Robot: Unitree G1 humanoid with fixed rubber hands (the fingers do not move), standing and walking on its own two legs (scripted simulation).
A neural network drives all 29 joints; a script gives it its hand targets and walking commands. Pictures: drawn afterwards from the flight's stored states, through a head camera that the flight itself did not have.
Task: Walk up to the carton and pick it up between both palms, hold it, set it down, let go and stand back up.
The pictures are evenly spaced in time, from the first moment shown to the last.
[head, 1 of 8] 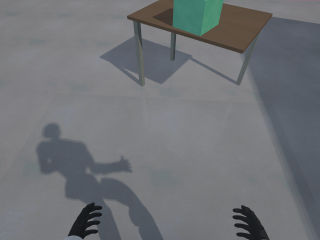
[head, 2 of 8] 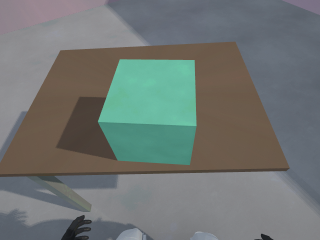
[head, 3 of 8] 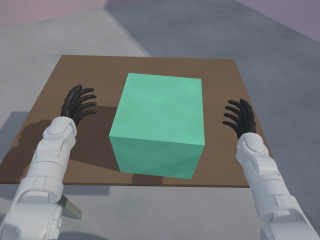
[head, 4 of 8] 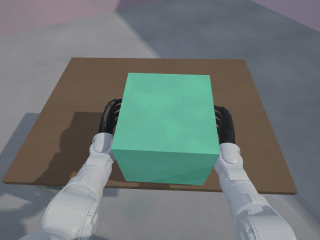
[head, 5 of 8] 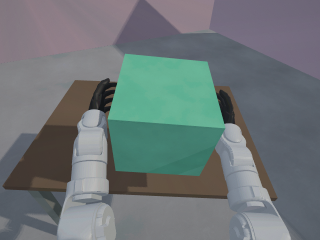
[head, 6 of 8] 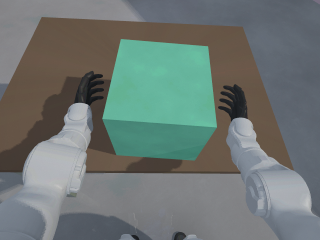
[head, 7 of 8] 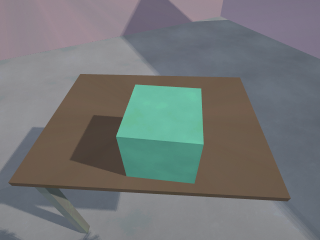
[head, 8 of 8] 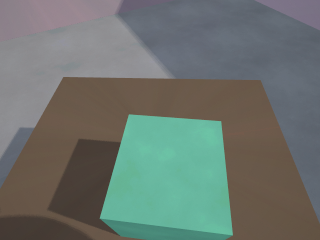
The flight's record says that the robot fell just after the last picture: no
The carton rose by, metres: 0.17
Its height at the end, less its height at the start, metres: +0.00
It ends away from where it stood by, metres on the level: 0.01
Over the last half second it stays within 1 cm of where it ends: yes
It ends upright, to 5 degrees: yes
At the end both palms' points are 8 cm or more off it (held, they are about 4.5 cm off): yes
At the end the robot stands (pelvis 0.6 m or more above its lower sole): yes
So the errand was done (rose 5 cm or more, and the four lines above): yes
